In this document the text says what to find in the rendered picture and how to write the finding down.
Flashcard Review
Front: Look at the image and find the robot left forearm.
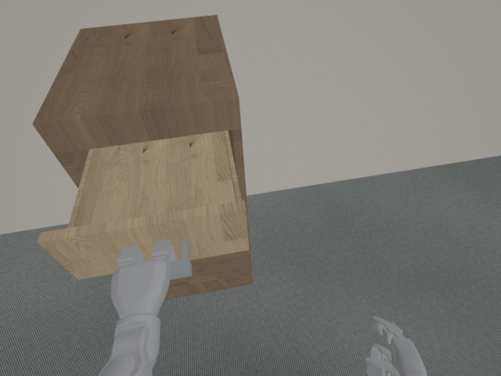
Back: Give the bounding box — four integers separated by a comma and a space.
99, 313, 160, 376

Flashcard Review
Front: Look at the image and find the handle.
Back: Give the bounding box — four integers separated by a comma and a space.
168, 240, 192, 280

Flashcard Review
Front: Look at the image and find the cabinet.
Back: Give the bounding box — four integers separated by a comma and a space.
32, 15, 253, 300

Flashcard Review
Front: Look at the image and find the right robot hand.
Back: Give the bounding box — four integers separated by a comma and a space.
366, 316, 427, 376

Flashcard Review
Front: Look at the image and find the drawer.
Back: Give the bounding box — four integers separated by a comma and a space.
38, 130, 249, 280

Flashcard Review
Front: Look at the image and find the left robot hand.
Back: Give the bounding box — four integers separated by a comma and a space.
111, 239, 177, 319

